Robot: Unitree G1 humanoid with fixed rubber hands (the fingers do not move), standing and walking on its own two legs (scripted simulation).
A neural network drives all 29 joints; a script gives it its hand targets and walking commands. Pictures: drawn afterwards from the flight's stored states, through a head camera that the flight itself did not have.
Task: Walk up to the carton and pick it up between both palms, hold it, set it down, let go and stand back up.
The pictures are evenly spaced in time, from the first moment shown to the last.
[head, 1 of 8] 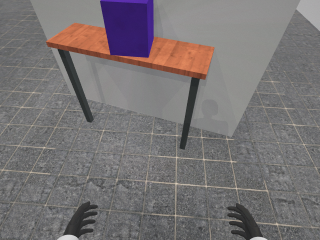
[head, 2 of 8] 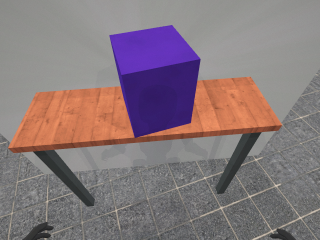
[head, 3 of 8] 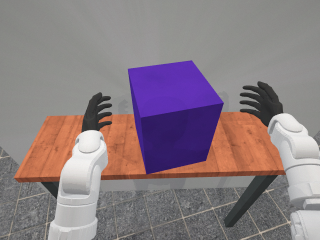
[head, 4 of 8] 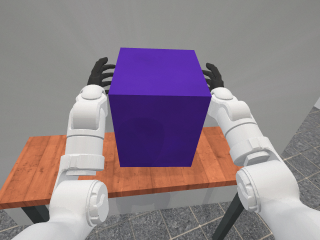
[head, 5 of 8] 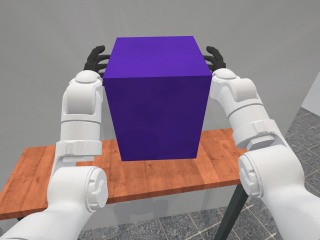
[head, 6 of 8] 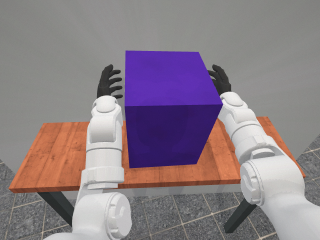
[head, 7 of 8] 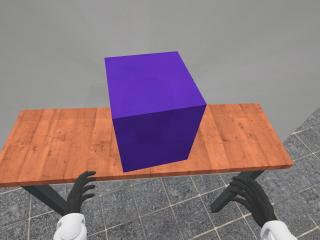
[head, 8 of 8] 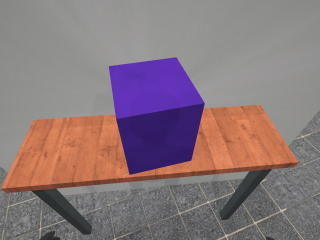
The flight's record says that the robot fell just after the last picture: no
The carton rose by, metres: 0.22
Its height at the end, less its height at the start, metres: +0.00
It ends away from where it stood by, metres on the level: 0.03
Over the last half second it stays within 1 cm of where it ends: yes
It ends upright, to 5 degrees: yes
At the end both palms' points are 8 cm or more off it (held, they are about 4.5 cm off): yes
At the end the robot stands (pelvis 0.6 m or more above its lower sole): yes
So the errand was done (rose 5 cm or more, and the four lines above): yes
